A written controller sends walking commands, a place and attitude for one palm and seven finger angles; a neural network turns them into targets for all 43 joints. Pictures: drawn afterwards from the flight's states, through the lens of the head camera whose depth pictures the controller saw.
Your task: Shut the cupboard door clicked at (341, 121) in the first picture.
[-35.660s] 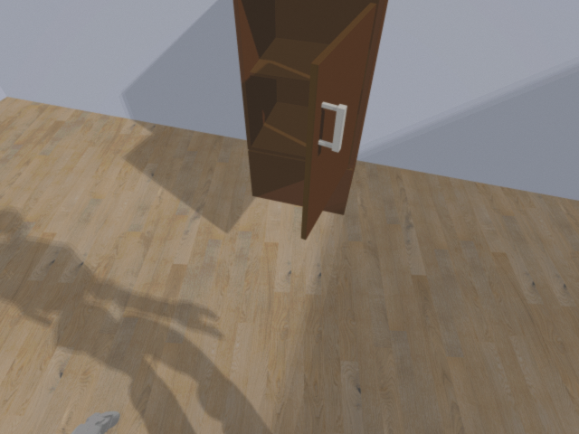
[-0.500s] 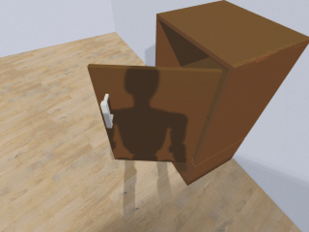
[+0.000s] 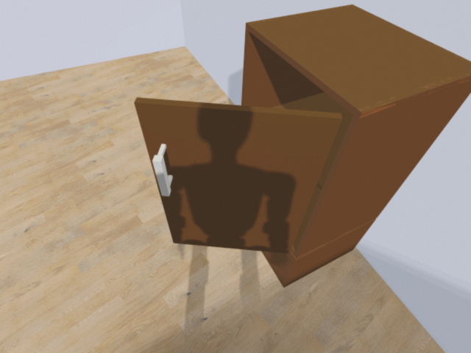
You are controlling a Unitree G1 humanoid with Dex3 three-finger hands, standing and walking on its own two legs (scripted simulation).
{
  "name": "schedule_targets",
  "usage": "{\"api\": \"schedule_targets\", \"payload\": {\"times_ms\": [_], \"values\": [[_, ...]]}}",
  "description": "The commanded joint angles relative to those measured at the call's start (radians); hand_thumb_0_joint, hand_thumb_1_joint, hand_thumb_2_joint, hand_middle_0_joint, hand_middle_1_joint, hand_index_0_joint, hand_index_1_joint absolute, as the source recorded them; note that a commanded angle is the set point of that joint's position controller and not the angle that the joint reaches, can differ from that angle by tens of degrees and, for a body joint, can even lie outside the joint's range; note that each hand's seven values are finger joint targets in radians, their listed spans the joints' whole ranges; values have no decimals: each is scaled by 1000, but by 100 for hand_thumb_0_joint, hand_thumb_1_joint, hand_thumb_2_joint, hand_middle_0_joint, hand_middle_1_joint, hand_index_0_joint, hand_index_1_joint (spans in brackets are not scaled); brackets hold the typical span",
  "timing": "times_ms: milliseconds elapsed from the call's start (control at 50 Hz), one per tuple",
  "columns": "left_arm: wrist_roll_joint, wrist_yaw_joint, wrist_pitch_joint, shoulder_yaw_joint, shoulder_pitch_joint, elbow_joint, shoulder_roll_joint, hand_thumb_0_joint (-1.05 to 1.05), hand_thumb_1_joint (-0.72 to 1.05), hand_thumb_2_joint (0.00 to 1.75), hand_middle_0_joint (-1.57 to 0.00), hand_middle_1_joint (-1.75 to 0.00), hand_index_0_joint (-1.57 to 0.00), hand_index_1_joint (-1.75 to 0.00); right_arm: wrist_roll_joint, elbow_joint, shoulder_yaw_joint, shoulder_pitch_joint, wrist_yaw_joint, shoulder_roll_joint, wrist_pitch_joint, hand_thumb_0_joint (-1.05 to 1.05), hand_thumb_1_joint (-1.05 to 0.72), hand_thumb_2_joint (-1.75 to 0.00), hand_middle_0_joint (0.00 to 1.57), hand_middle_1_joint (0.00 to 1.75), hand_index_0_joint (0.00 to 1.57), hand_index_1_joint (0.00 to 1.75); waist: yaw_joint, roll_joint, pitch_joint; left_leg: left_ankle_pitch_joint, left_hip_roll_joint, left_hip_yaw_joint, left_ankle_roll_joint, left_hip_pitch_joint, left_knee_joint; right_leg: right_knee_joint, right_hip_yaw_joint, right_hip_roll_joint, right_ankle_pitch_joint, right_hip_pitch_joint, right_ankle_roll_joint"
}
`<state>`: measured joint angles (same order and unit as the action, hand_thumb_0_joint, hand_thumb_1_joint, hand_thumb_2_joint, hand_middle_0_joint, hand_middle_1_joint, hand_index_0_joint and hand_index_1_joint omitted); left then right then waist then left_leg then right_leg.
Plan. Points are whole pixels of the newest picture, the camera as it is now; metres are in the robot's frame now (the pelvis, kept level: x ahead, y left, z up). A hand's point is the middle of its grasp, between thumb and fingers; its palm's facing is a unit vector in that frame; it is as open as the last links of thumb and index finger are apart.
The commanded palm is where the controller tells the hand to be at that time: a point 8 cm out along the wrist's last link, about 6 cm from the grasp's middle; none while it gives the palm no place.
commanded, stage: come to a stop and stand still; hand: left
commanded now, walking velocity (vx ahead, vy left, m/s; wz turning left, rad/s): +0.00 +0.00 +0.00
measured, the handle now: (164, 170) +0.50 +0.20 -0.03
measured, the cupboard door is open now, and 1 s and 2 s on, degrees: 58 58 58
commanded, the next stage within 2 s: look again from close up in 0.46 s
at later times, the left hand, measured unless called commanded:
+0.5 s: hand out of the picture +0.01 +0.17 -0.18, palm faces +0.04 -0.99 -0.17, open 7.4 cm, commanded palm none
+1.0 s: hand out of the picture +0.02 +0.23 -0.18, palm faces -0.03 -0.97 -0.25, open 7.4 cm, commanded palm none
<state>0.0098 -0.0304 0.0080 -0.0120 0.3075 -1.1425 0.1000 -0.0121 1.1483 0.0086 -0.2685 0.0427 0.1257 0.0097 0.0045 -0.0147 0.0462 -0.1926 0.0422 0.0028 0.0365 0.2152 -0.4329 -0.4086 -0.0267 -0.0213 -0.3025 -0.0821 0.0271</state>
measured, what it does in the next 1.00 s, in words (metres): stands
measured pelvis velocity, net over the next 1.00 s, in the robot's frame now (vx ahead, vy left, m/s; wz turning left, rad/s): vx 0.00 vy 0.04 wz -0.04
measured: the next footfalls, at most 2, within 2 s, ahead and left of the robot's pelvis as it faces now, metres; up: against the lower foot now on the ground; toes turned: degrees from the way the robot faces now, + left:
none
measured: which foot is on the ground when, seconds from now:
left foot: down 0.00-1.00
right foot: down 0.00-1.00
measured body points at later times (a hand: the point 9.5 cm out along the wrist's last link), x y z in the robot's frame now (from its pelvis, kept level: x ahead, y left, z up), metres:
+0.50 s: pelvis +0.02 +0.01 +0.00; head +0.03 +0.02 +0.45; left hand +0.01 +0.23 -0.16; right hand +0.01 -0.21 -0.16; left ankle +0.03 +0.14 -0.74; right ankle -0.05 -0.10 -0.74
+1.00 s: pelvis +0.00 +0.04 -0.01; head +0.01 +0.03 +0.44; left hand +0.02 +0.28 -0.16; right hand +0.01 -0.19 -0.17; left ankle +0.03 +0.14 -0.74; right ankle -0.05 -0.10 -0.74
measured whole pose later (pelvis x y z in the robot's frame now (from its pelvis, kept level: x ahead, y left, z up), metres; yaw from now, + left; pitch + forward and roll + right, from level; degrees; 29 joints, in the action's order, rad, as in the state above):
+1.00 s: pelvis +0.00 +0.04 -0.01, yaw -2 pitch -1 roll +1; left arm 0.02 -0.04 0.01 0.01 0.29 -1.05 0.18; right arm -0.01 1.04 -0.01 -0.28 0.01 0.18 -0.01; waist 0.00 0.01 0.03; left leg -0.25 -0.01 -0.06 -0.03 0.26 -0.53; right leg -0.53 0.03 0.04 -0.36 -0.16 -0.03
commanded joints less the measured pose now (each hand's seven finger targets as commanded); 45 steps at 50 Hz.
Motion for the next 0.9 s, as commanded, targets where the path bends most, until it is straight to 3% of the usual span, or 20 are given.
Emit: {"api": "schedule_targets", "payload": {"times_ms": [0,240,520,540,560,580,600,620,640,680,720,780,820,880], "values": [[0,-6,-17,-15,67,22,98,0,90,90,-20,-30,-20,-30,1,-25,17,-66,7,91,-14,0,-90,-90,20,30,20,30,-13,-5,42,158,55,37,-40,-63,42,109,93,115,210,-108,12],[1,-8,-17,-16,71,25,111,0,90,90,-20,-30,-20,-30,0,-32,13,-48,8,107,-19,0,-90,-90,20,30,20,30,-6,-1,15,212,58,38,-45,-88,42,96,84,118,286,-66,9],[1,-9,-13,-16,59,34,126,0,90,90,-20,-30,-20,-30,2,-29,11,-58,7,113,-19,0,-90,-90,20,30,20,30,-2,-9,34,211,56,38,-48,-81,53,100,73,116,269,-47,5],[19,-52,-66,-5,130,28,152,0,90,90,-20,-30,-20,-30,11,-108,11,57,-10,136,-48,0,-90,-90,20,30,20,30,29,67,9,357,45,-23,-30,-53,-203,70,150,170,773,-112,-32],[12,-46,-70,-19,78,79,205,0,90,90,-20,-30,-20,-30,4,-137,7,-17,-18,84,-41,0,-90,-90,20,30,20,30,-34,32,-29,41,22,-2,-47,24,-160,8,142,204,766,-38,6],[7,-36,-67,-10,46,89,190,0,90,90,-20,-30,-20,-30,1,-128,10,-33,-14,84,-38,0,-90,-90,20,30,20,30,-35,83,-35,17,16,-9,-53,15,-115,-24,130,188,684,-45,25],[7,-34,-64,-6,37,92,183,0,90,90,-20,-30,-20,-30,3,-123,9,-64,-17,94,-39,0,-90,-90,20,30,20,30,-43,60,-65,102,34,9,-55,4,-91,-43,98,146,510,-53,28],[9,-33,-63,-5,47,102,164,0,90,90,-20,-30,-20,-30,-1,-123,6,-84,-18,106,-48,0,-90,-90,20,30,20,30,-28,67,-92,239,48,18,-62,-18,-101,-61,82,123,481,-45,27],[6,-33,-58,-7,56,106,156,0,90,90,-20,-30,-20,-30,1,-131,7,-92,-16,125,-48,0,-90,-90,20,30,20,30,-29,31,-118,297,63,36,-71,-38,-106,-70,69,101,386,-45,24],[4,-31,-44,-2,60,107,146,0,90,90,-20,-30,-20,-30,3,-142,8,-74,-11,141,-48,0,-90,-90,20,30,20,30,-17,42,-89,318,71,50,-79,-39,-92,-67,62,87,250,-77,16],[7,-26,-34,3,54,111,144,0,90,90,-20,-30,-20,-30,1,-152,5,-57,-11,138,-43,0,-90,-90,20,30,20,30,-9,38,10,215,66,58,-85,20,-55,-46,73,79,153,-124,16],[7,-20,-21,6,47,114,151,0,90,90,-20,-30,-20,-30,1,-159,7,-43,-16,151,-36,0,-90,-90,20,30,20,30,-6,11,79,27,59,78,-88,62,9,-27,76,72,-6,-171,10],[9,-16,-18,9,43,117,157,0,90,90,-20,-30,-20,-30,-1,-157,6,-39,-20,150,-34,0,-90,-90,20,30,20,30,-3,23,108,-68,54,87,-90,85,51,-18,79,70,-56,-186,10],[8,-12,-13,8,44,122,169,0,90,90,-20,-30,-20,-30,-2,-159,8,-35,-22,169,-33,0,-90,-90,20,30,20,30,0,17,92,-134,57,97,-90,78,85,-25,79,70,-73,-189,6]]}}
